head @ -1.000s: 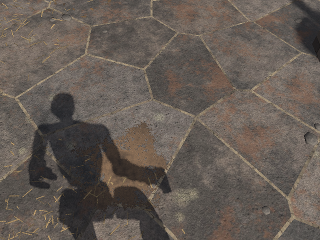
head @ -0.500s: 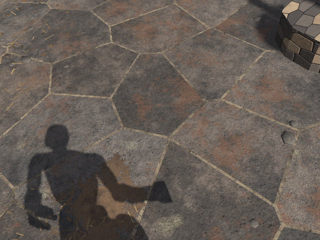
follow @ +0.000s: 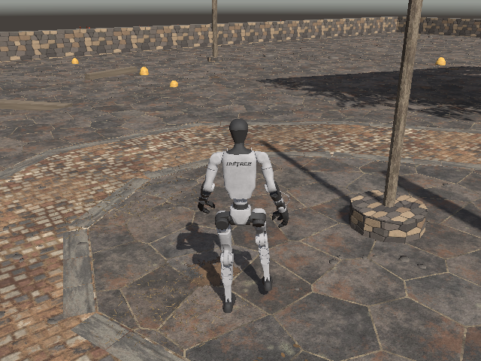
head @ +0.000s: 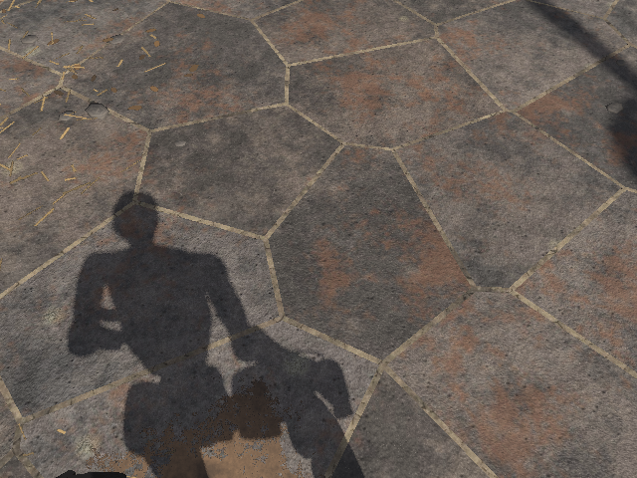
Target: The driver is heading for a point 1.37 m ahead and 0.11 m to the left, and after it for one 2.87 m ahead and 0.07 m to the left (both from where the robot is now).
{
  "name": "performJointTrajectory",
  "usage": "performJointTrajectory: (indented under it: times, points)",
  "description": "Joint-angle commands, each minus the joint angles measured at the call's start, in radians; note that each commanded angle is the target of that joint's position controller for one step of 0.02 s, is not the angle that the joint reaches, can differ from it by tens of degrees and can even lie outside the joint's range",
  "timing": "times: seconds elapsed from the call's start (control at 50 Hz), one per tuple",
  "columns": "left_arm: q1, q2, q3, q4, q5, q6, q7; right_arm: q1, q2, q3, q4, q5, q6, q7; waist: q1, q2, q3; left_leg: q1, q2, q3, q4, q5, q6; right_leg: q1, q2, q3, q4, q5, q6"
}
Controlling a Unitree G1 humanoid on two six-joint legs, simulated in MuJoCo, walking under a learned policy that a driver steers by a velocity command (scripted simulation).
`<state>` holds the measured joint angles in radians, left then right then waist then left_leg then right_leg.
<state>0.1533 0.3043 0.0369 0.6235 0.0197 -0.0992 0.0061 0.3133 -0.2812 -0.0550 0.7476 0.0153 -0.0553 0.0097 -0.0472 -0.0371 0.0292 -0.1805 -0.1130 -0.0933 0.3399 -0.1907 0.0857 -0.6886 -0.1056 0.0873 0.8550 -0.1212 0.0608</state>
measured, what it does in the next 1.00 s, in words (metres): walks ahead, turning left: right foot, then left foot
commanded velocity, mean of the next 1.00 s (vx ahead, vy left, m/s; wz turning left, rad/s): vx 0.50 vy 0.00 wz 0.31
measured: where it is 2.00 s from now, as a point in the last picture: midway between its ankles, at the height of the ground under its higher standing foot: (254, 231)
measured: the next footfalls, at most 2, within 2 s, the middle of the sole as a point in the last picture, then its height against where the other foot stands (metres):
right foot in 0.18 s outside the picture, level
left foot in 0.70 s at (216, 467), level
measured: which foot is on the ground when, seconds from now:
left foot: down 0.00-0.20, up 0.22-0.68, down 0.70-1.00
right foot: up 0.00-0.16, down 0.18-0.70, up 0.72-1.00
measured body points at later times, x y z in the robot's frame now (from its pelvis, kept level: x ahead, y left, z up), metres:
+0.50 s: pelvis +0.28 -0.04 +0.00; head +0.31 -0.03 +0.45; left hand +0.23 +0.25 -0.11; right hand +0.54 -0.23 -0.09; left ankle +0.35 +0.15 -0.68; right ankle +0.26 -0.15 -0.75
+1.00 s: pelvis +0.52 +0.11 +0.00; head +0.54 +0.13 +0.45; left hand +0.58 +0.42 -0.11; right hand +0.67 -0.14 -0.11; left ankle +0.45 +0.18 -0.75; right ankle +0.70 -0.02 -0.67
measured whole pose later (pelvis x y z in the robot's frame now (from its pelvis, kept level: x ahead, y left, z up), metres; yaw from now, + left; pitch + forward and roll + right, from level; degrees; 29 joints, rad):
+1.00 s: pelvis +0.52 +0.11 +0.00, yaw +17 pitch +1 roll +2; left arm 0.20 0.31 0.06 0.77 -0.03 -0.05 -0.01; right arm 0.31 -0.26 -0.07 0.80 -0.02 -0.09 0.01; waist -0.04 -0.05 0.02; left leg -0.06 -0.05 0.14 0.25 -0.21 0.06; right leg -0.70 -0.11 0.08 0.94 -0.07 0.02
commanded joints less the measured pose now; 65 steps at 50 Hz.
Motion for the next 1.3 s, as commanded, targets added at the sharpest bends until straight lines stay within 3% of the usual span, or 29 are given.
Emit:
performJointTrajectory:
  times: [0.02,0.12,0.16,0.18,0.2,0.22,0.24,0.28,0.34,0.38,0.48,0.6,0.64,0.68,0.7,0.72,0.74,0.76,0.8,0.86,0.92,1.02,1.12,1.18,1.22,1.24,1.26,1.28,1.3]
  points:
    - [-0.087,0.041,0.007,-0.075,-0.008,-0.016,-0.004,-0.027,-0.182,-0.05,-0.064,0.011,-0.011,-0.016,-0.01,0.104,-0.014,-0.156,0.18,-0.137,-0.113,0.132,0.145,0.183,0.074,-0.057,-0.209,0.199,0.022]
    - [-0.116,0.102,0.035,-0.089,-0.031,-0.031,-0.021,0.029,-0.179,-0.052,-0.046,0.017,0.009,-0.024,-0.003,0.143,-0.036,0.01,0.249,-0.291,0.021,0.065,0.101,0.239,0.095,-0.002,-0.353,0.121,-0.015]
    - [-0.004,0.127,0.056,-0.064,-0.03,-0.038,-0.017,0.011,-0.157,-0.048,-0.055,0.01,0.015,-0.021,0.065,0.157,-0.074,0.009,0.222,-0.3,0.133,0.125,0.065,0.4,0.099,-0.027,-0.405,0.063,-0.063]
    - [0.112,0.164,0.071,-0.055,-0.014,-0.043,-0.01,0.012,-0.105,-0.029,-0.068,0.001,0.012,-0.015,0.124,0.116,-0.181,-0.049,0.167,-0.25,0.329,0.107,0.031,0.607,0.008,0.041,-0.391,0.038,-0.117]
    - [0.236,0.247,0.091,-0.043,0.01,-0.036,-0.003,0.103,-0.029,-0.005,-0.094,0.001,0.003,-0.014,0.123,-0.105,-0.347,-0.324,0.04,-0.116,0.68,-0.152,-0.04,0.969,-0.225,0.374,-0.407,-0.081,-0.239]
    - [0.283,0.239,0.094,-0.012,-0.005,-0.023,-0.015,0.152,-0.057,0.0,-0.11,0.023,-0.004,-0.013,0.105,-0.326,-0.39,-0.552,0.043,-0.075,0.903,-0.408,-0.064,1.05,-0.344,0.736,-0.52,-0.322,-0.321]
    - [0.235,0.151,0.072,-0.031,-0.013,-0.019,-0.013,0.094,-0.151,-0.025,-0.096,0.032,0.001,-0.016,0.127,-0.168,-0.256,-0.62,0.1,-0.095,0.996,-0.322,-0.073,0.951,-0.307,0.644,-0.549,-0.429,-0.285]
    - [0.149,0.096,0.052,-0.029,-0.006,-0.007,-0.008,-0.045,-0.159,-0.033,-0.127,0.009,0.01,-0.014,0.116,-0.037,-0.086,-0.593,0.162,-0.043,0.962,-0.178,-0.082,0.715,-0.218,0.354,-0.571,-0.208,-0.238]
    - [0.102,0.068,0.045,-0.004,-0.007,-0.014,-0.005,-0.045,-0.107,-0.033,-0.134,0.016,0.029,-0.003,0.069,-0.089,-0.022,-0.508,0.21,-0.017,0.87,-0.111,-0.089,0.569,-0.148,0.148,-0.647,-0.043,-0.228]
    - [0.104,0.087,0.054,0.019,-0.013,-0.022,-0.006,-0.072,-0.08,-0.027,-0.144,0.01,0.039,-0.002,0.064,-0.069,-0.005,-0.527,0.219,-0.008,0.811,-0.081,-0.098,0.558,-0.157,0.077,-0.678,0.039,-0.245]
    - [0.107,0.132,0.07,0.064,-0.013,-0.012,0.001,-0.175,-0.055,-0.015,-0.16,0.007,0.031,0.019,0.086,-0.03,0.008,-0.536,0.222,0.024,0.552,0.133,-0.104,0.616,-0.148,-0.095,-0.694,0.165,-0.234]
    - [0.196,0.176,0.08,0.138,-0.047,0.012,-0.007,-0.334,-0.043,-0.003,-0.211,0.008,0.011,0.045,0.124,-0.017,0.061,-0.448,0.171,0.093,0.291,0.121,-0.043,0.703,-0.18,-0.164,-0.679,0.234,-0.22]
    - [0.193,0.201,0.086,0.154,-0.057,0.023,-0.004,-0.311,-0.073,-0.016,-0.217,0.0,0.01,0.047,0.085,-0.042,0.03,-0.365,0.13,0.13,0.247,0.03,-0.006,0.753,-0.192,-0.183,-0.59,0.493,-0.206]
    - [0.186,0.196,0.077,0.164,-0.058,0.034,0.004,-0.076,-0.147,-0.06,-0.153,-0.003,0.013,0.037,-0.051,-0.042,-0.117,0.001,0.054,0.177,0.164,0.093,0.048,0.683,-0.141,-0.255,-0.296,0.721,-0.159]
    - [0.197,0.149,0.053,0.149,-0.036,0.03,0.008,0.09,-0.216,-0.085,-0.117,-0.005,0.021,0.019,-0.121,0.024,-0.229,0.323,0.182,0.005,0.205,0.147,0.095,0.445,-0.101,-0.258,-0.014,0.443,-0.119]
    - [0.315,0.011,0.005,0.117,-0.02,0.013,-0.007,0.097,-0.313,-0.092,-0.113,-0.013,0.016,0.01,-0.02,0.281,-0.366,0.612,0.481,-0.53,0.117,-0.011,0.271,0.059,0.087,-0.189,0.361,-0.423,-0.056]
    - [0.236,0.11,0.027,0.136,-0.055,-0.007,-0.013,0.124,-0.223,-0.069,-0.123,-0.012,0.008,0.011,-0.096,0.174,-0.433,0.585,0.517,-0.642,0.015,-0.072,0.28,-0.013,0.094,0.011,0.483,-0.488,-0.064]
    - [0.14,0.152,0.042,0.1,-0.086,-0.014,-0.016,0.08,-0.183,-0.054,-0.105,-0.015,-0.002,0.013,-0.092,0.157,-0.264,0.469,0.478,-0.451,0.002,0.001,0.227,-0.091,0.054,0.01,0.493,-0.416,-0.076]
    - [0.095,0.131,0.042,0.098,-0.051,-0.011,-0.007,-0.034,-0.117,-0.035,-0.092,-0.014,-0.013,0.015,-0.016,0.109,-0.116,0.22,0.394,-0.231,-0.039,0.143,0.163,-0.037,-0.021,-0.009,0.367,-0.262,-0.074]
    - [0.183,0.083,0.04,0.132,-0.052,0.034,-0.01,-0.092,-0.082,-0.031,-0.08,-0.026,-0.043,0.018,0.055,0.12,-0.083,0.06,0.366,-0.096,-0.146,0.211,0.157,0.088,-0.044,0.009,0.321,-0.155,-0.056]
    - [0.13,0.059,0.038,0.115,-0.048,0.054,-0.003,-0.094,-0.097,-0.038,-0.044,-0.033,-0.061,0.007,0.059,0.09,-0.013,0.025,0.358,0.023,-0.201,0.267,0.142,0.019,-0.038,0.035,0.23,-0.044,-0.033]
    - [-0.002,0.026,0.024,0.075,-0.041,0.042,-0.028,-0.073,-0.123,-0.042,-0.011,-0.028,-0.057,-0.01,0.011,0.079,0.035,0.065,0.322,0.186,-0.228,0.28,0.089,0.028,-0.007,-0.031,-0.071,0.22,-0.047]
    - [-0.134,0.019,0.016,-0.003,-0.04,0.042,-0.062,0.008,-0.16,-0.055,0.039,-0.006,-0.023,-0.019,-0.036,0.067,0.078,0.255,0.386,0.234,-0.166,0.378,0.071,-0.044,0.012,-0.095,-0.216,0.144,-0.095]
    - [-0.094,0.055,0.034,-0.028,-0.04,0.048,-0.076,-0.012,-0.199,-0.066,0.036,0.0,0.003,-0.032,0.016,0.114,0.011,0.319,0.394,0.274,-0.002,0.796,0.036,0.072,0.088,-0.175,-0.226,-0.008,-0.149]
    - [0.123,0.127,0.077,0.012,-0.042,0.055,-0.066,-0.039,-0.213,-0.067,0.028,0.005,0.018,-0.042,0.145,0.12,-0.115,0.25,0.357,0.308,0.312,0.954,-0.002,0.376,0.169,-0.206,-0.272,-0.026,-0.207]
    - [0.281,0.198,0.11,0.046,-0.043,0.064,-0.047,-0.032,-0.189,-0.054,0.015,-0.004,0.011,-0.047,0.22,0.049,-0.204,0.037,0.314,0.308,0.593,0.712,-0.044,0.677,0.115,-0.071,-0.311,0.012,-0.256]
    - [0.267,0.304,0.126,0.043,-0.049,0.061,-0.036,0.071,-0.032,-0.007,-0.036,-0.04,-0.015,-0.029,0.098,-0.227,-0.275,-0.433,0.1,0.247,0.966,-0.28,-0.114,1.02,-0.149,0.487,-0.375,-0.104,-0.44]
    - [0.297,0.237,0.104,0.013,-0.042,0.046,-0.04,-0.003,-0.097,-0.009,-0.044,-0.012,-0.057,-0.011,0.161,-0.126,-0.427,-0.558,0.06,0.0,1.095,-0.409,-0.104,1.112,-0.229,0.771,-0.522,-0.215,-0.501]
    - [0.264,0.183,0.089,0.019,-0.034,0.036,-0.041,-0.105,-0.147,-0.023,-0.078,0.026,-0.079,0.001,0.179,-0.073,-0.293,-0.639,0.117,-0.025,1.079,-0.319,-0.08,1.032,-0.203,0.626,-0.551,-0.174,-0.442]
Keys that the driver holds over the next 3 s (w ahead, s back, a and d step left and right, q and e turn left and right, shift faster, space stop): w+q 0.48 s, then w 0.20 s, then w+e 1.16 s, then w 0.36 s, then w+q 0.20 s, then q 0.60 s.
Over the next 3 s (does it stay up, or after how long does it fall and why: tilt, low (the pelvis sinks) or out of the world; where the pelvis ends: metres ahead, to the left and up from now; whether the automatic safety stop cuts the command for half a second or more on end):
stays up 1.47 0.02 -0.01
